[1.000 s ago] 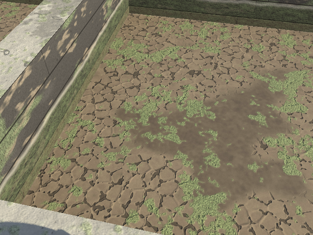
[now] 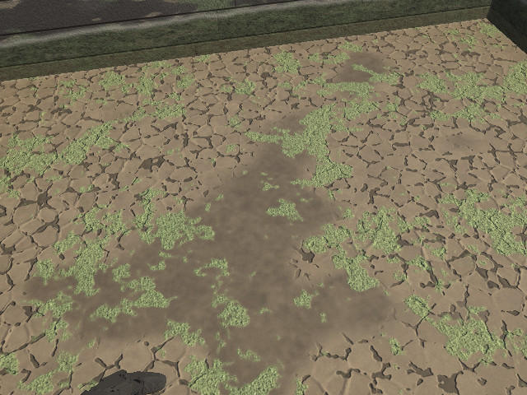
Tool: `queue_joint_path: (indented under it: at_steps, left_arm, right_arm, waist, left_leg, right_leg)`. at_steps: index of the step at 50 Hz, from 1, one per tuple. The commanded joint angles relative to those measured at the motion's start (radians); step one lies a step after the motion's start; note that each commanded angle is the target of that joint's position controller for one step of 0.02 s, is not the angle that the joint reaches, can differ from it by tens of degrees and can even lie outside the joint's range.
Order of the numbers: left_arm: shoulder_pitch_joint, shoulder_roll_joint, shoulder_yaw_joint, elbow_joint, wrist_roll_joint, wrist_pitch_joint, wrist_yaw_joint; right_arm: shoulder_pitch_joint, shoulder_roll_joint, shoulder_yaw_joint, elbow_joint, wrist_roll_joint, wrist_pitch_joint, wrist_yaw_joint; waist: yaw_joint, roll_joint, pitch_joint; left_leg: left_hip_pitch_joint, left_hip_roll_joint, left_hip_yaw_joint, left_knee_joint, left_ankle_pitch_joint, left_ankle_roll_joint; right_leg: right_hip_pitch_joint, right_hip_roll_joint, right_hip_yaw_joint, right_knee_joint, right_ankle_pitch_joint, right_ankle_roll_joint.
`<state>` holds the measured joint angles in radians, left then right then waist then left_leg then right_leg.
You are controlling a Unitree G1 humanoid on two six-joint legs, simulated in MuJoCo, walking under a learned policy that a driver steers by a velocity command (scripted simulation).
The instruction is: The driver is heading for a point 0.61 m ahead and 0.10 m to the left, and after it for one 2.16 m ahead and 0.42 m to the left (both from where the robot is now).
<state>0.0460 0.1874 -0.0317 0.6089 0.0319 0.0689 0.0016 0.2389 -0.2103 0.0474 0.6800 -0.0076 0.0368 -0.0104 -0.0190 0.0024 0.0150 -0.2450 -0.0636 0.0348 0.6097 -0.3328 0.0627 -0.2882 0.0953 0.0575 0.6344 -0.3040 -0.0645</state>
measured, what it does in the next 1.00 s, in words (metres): stands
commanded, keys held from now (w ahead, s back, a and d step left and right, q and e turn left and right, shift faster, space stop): w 0.84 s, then no key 0.16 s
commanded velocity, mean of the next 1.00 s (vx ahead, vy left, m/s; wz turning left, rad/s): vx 0.48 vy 0.00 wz -0.03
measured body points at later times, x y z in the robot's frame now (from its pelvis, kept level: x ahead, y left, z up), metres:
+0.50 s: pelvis +0.01 -0.02 +0.00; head +0.00 -0.02 +0.45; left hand +0.20 +0.19 -0.08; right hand +0.21 -0.22 -0.08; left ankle +0.00 +0.08 -0.73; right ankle +0.02 -0.08 -0.73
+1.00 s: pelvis +0.02 -0.02 +0.00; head +0.01 -0.03 +0.45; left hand +0.21 +0.17 -0.07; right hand +0.23 -0.21 -0.08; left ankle +0.00 +0.08 -0.72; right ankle +0.02 -0.08 -0.73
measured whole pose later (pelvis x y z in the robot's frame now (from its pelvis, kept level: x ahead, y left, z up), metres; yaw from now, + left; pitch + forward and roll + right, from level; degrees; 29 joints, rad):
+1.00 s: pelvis +0.02 -0.02 +0.00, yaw +2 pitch -2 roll +0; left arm 0.09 0.14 -0.08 0.60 0.03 0.06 -0.02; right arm 0.09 -0.15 0.05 0.63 -0.03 0.08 0.00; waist 0.02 0.00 0.00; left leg -0.20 -0.04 -0.02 0.57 -0.34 0.02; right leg -0.22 0.11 0.00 0.57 -0.31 -0.11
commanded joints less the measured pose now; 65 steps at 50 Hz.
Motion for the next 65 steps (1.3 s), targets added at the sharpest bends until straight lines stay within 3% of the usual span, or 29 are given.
queue_joint_path:
  at_steps: [1, 4, 7, 17, 25, 26, 28, 29, 31, 32, 33, 35, 36, 37, 38, 40, 41, 42, 43, 44, 45, 46, 52, 56, 65]
  left_arm:
    - [-0.037, 0.064, 0.014, -0.076, -0.005, 0.002, 0.007]
    - [-0.057, 0.068, 0.009, -0.083, -0.014, 0.003, 0.011]
    - [-0.065, 0.072, 0.007, -0.091, -0.023, 0.002, 0.011]
    - [-0.054, 0.067, 0.000, -0.103, -0.026, -0.007, 0.006]
    - [-0.044, 0.061, -0.004, -0.108, -0.024, -0.011, 0.004]
    - [-0.042, 0.049, -0.009, -0.106, -0.015, -0.010, 0.004]
    - [-0.042, 0.048, -0.010, -0.106, -0.016, -0.011, 0.003]
    - [-0.079, 0.044, -0.014, -0.128, -0.008, -0.014, -0.011]
    - [-0.040, 0.038, -0.014, -0.114, 0.003, -0.024, -0.015]
    - [-0.001, 0.039, -0.013, -0.091, -0.012, -0.024, 0.001]
    - [-0.036, 0.042, -0.014, -0.100, -0.018, -0.020, 0.004]
    - [-0.056, 0.044, -0.013, -0.109, -0.022, -0.013, 0.004]
    - [-0.093, 0.037, -0.018, -0.132, -0.014, -0.015, -0.011]
    - [-0.065, 0.031, -0.017, -0.124, -0.004, -0.021, -0.015]
    - [-0.013, 0.033, -0.016, -0.097, -0.013, -0.023, -0.001]
    - [-0.053, 0.038, -0.015, -0.109, -0.020, -0.019, 0.003]
    - [-0.099, 0.032, -0.019, -0.135, -0.014, -0.021, -0.012]
    - [-0.071, 0.027, -0.019, -0.127, -0.005, -0.024, -0.016]
    - [-0.008, 0.027, -0.019, -0.096, -0.014, -0.024, -0.003]
    - [-0.025, 0.029, -0.020, -0.099, -0.020, -0.022, 0.000]
    - [-0.079, 0.022, -0.025, -0.127, -0.011, -0.024, -0.014]
    - [-0.050, 0.014, -0.026, -0.117, -0.003, -0.027, -0.019]
    - [-0.029, -0.007, -0.042, -0.086, -0.002, -0.037, -0.028]
    - [0.013, 0.019, -0.031, -0.045, -0.006, -0.043, -0.033]
    - [0.037, 0.021, -0.021, -0.008, -0.020, -0.046, -0.038]
  right_arm:
    - [-0.134, -0.082, -0.022, -0.116, -0.007, -0.010, 0.003]
    - [-0.115, -0.070, -0.020, -0.121, -0.018, -0.003, 0.003]
    - [-0.122, -0.066, -0.020, -0.125, -0.022, -0.002, 0.001]
    - [-0.188, -0.038, -0.021, -0.132, -0.020, -0.001, 0.000]
    - [-0.212, -0.031, -0.022, -0.131, -0.017, 0.003, 0.000]
    - [-0.212, -0.024, -0.020, -0.133, -0.021, 0.007, 0.003]
    - [-0.214, -0.026, -0.021, -0.133, -0.021, 0.009, 0.003]
    - [-0.259, -0.037, -0.021, -0.156, -0.014, 0.019, 0.005]
    - [-0.245, -0.038, -0.027, -0.153, -0.018, 0.023, 0.005]
    - [-0.198, -0.025, -0.027, -0.134, -0.023, 0.016, 0.001]
    - [-0.211, -0.017, -0.022, -0.137, -0.023, 0.015, 0.001]
    - [-0.225, -0.019, -0.021, -0.139, -0.023, 0.016, 0.003]
    - [-0.273, -0.030, -0.022, -0.163, -0.014, 0.025, 0.005]
    - [-0.262, -0.030, -0.025, -0.159, -0.018, 0.027, 0.007]
    - [-0.207, -0.018, -0.025, -0.137, -0.024, 0.018, 0.004]
    - [-0.223, -0.012, -0.020, -0.141, -0.024, 0.015, 0.003]
    - [-0.277, -0.025, -0.022, -0.165, -0.015, 0.023, 0.005]
    - [-0.271, -0.027, -0.026, -0.163, -0.017, 0.026, 0.006]
    - [-0.206, -0.013, -0.024, -0.137, -0.024, 0.019, 0.004]
    - [-0.206, -0.006, -0.019, -0.137, -0.025, 0.019, 0.004]
    - [-0.260, -0.016, -0.017, -0.161, -0.019, 0.026, 0.007]
    - [-0.250, -0.017, -0.020, -0.156, -0.022, 0.029, 0.008]
    - [-0.244, -0.002, -0.008, -0.132, -0.027, 0.035, 0.011]
    - [-0.197, -0.023, -0.019, -0.092, -0.023, 0.034, 0.010]
    - [-0.167, -0.024, -0.031, -0.060, -0.011, 0.030, 0.007]
  waist:
    - [0.056, 0.014, -0.089]
    - [0.036, -0.058, -0.073]
    - [0.027, -0.073, -0.054]
    - [0.030, -0.015, -0.062]
    - [0.037, -0.011, -0.063]
    - [0.036, -0.015, -0.069]
    - [0.037, -0.014, -0.064]
    - [0.053, 0.001, -0.028]
    - [0.059, 0.010, -0.099]
    - [0.039, 0.002, -0.159]
    - [0.031, -0.015, -0.101]
    - [0.031, -0.026, -0.062]
    - [0.048, -0.012, -0.019]
    - [0.055, -0.006, -0.073]
    - [0.036, -0.011, -0.140]
    - [0.029, -0.023, -0.075]
    - [0.046, -0.006, -0.026]
    - [0.054, 0.002, -0.072]
    - [0.035, -0.006, -0.141]
    - [0.028, -0.016, -0.086]
    - [0.043, -0.008, -0.024]
    - [0.050, 0.000, -0.070]
    - [0.042, 0.007, -0.058]
    - [0.035, -0.005, -0.080]
    - [0.034, -0.004, -0.105]
  left_leg:
    - [0.019, 0.123, -0.148, -0.104, 0.273, 0.014]
    - [0.033, 0.085, -0.095, -0.062, 0.171, -0.010]
    - [0.055, 0.070, -0.073, -0.038, 0.130, -0.022]
    - [0.120, 0.073, -0.076, -0.031, 0.128, -0.025]
    - [0.125, 0.074, -0.086, -0.036, 0.121, -0.024]
    - [0.129, 0.075, -0.092, -0.038, 0.121, -0.024]
    - [0.127, 0.075, -0.095, -0.041, 0.120, -0.024]
    - [0.100, 0.099, -0.117, -0.036, 0.297, -0.026]
    - [0.129, 0.108, -0.126, -0.022, 0.335, -0.020]
    - [0.162, 0.081, -0.103, -0.031, 0.143, -0.023]
    - [0.129, 0.072, -0.095, -0.040, 0.101, -0.027]
    - [0.107, 0.067, -0.095, -0.042, 0.079, -0.030]
    - [0.078, 0.088, -0.113, -0.037, 0.246, -0.034]
    - [0.103, 0.097, -0.124, -0.029, 0.279, -0.029]
    - [0.145, 0.074, -0.105, -0.035, 0.107, -0.027]
    - [0.110, 0.068, -0.100, -0.046, 0.075, -0.030]
    - [0.077, 0.089, -0.118, -0.041, 0.244, -0.033]
    - [0.097, 0.095, -0.127, -0.032, 0.270, -0.030]
    - [0.141, 0.075, -0.111, -0.044, 0.081, -0.027]
    - [0.115, 0.070, -0.109, -0.060, 0.045, -0.029]
    - [0.070, 0.091, -0.129, -0.063, 0.199, -0.031]
    - [0.087, 0.099, -0.141, -0.067, 0.204, -0.026]
    - [0.113, 0.122, -0.174, -0.211, 0.177, -0.044]
    - [0.158, 0.136, -0.184, -0.271, 0.216, -0.043]
    - [0.159, 0.146, -0.181, -0.305, 0.234, -0.043]
  right_leg:
    - [0.050, -0.071, 0.047, -0.060, 0.123, -0.012]
    - [0.024, -0.105, 0.110, -0.101, 0.165, -0.033]
    - [-0.015, -0.127, 0.155, -0.136, 0.168, -0.043]
    - [-0.040, -0.124, 0.161, -0.171, 0.158, -0.030]
    - [-0.026, -0.119, 0.146, -0.178, 0.150, -0.027]
    - [-0.023, -0.119, 0.141, -0.181, 0.157, -0.028]
    - [-0.020, -0.116, 0.135, -0.179, 0.158, -0.028]
    - [-0.034, -0.110, 0.080, -0.125, 0.307, -0.021]
    - [-0.002, -0.104, 0.063, -0.108, 0.335, -0.016]
    - [0.027, -0.109, 0.109, -0.153, 0.200, -0.021]
    - [0.008, -0.118, 0.124, -0.169, 0.173, -0.027]
    - [-0.009, -0.127, 0.138, -0.183, 0.151, -0.030]
    - [-0.030, -0.121, 0.083, -0.134, 0.303, -0.023]
    - [-0.008, -0.115, 0.071, -0.121, 0.322, -0.020]
    - [0.021, -0.117, 0.115, -0.163, 0.183, -0.024]
    - [-0.001, -0.127, 0.133, -0.184, 0.138, -0.029]
    - [-0.021, -0.122, 0.082, -0.135, 0.295, -0.024]
    - [-0.004, -0.117, 0.071, -0.124, 0.314, -0.020]
    - [0.024, -0.123, 0.118, -0.171, 0.161, -0.025]
    - [0.005, -0.130, 0.133, -0.194, 0.123, -0.029]
    - [-0.013, -0.127, 0.092, -0.152, 0.271, -0.027]
    - [0.014, -0.129, 0.090, -0.155, 0.276, -0.027]
    - [0.066, -0.162, 0.127, -0.290, 0.299, -0.014]
    - [0.140, -0.171, 0.133, -0.353, 0.357, -0.016]
    - [0.199, -0.184, 0.129, -0.390, 0.412, -0.025]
